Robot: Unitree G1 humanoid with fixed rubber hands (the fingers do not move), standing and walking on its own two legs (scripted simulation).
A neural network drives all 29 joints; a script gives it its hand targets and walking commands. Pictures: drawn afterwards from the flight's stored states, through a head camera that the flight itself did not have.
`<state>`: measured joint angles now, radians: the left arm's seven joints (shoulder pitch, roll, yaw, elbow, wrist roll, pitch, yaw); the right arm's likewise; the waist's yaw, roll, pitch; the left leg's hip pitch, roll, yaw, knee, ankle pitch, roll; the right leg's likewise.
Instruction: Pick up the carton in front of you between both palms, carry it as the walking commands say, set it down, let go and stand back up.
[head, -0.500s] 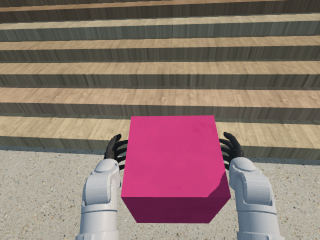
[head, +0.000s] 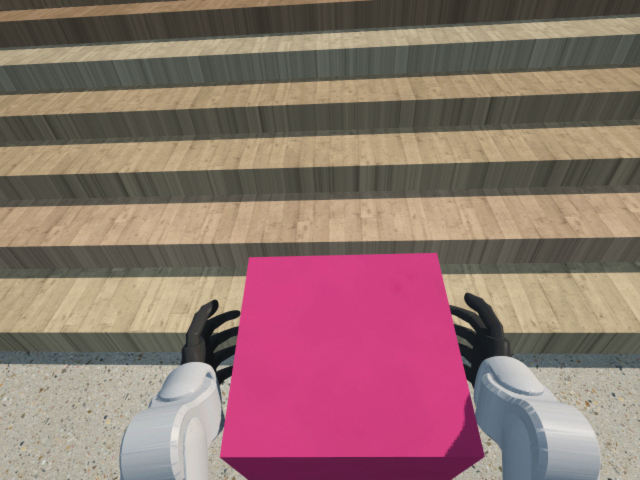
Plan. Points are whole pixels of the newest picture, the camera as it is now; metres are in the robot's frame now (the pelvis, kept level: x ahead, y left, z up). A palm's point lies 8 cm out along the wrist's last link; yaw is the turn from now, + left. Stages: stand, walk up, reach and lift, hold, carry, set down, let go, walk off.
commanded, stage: carry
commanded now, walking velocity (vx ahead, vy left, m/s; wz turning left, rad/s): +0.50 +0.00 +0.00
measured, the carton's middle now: (344, 383) +0.24 -0.01 +0.03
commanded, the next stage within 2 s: none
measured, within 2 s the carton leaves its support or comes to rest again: neither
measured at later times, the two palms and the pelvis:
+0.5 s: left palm (225, 157) +0.61 +0.16 +0.13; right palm (404, 140) +0.62 -0.15 +0.13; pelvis +0.30 +0.01 -0.01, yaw -1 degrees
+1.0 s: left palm (255, 73) +1.00 +0.14 +0.13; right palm (380, 66) +0.99 -0.16 +0.13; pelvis +0.63 -0.01 +0.00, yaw +0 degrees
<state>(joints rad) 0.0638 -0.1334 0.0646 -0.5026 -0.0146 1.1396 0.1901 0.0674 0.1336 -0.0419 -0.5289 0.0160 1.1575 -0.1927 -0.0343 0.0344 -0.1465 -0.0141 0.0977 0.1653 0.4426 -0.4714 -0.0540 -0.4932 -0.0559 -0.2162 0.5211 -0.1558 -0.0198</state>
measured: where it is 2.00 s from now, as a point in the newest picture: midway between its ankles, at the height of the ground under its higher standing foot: (326, 160)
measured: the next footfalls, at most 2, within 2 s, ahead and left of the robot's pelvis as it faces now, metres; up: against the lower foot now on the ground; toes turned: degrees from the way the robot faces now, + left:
left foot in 0.50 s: +0.48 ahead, +0.09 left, +0.00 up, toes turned +8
right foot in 0.86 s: +0.61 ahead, -0.09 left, +0.00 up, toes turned -5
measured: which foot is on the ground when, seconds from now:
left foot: down 0.00-0.00, up 0.02-0.48, down 0.50-0.96, up 0.98-1.00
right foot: down 0.00-0.52, up 0.54-0.84, down 0.86-1.00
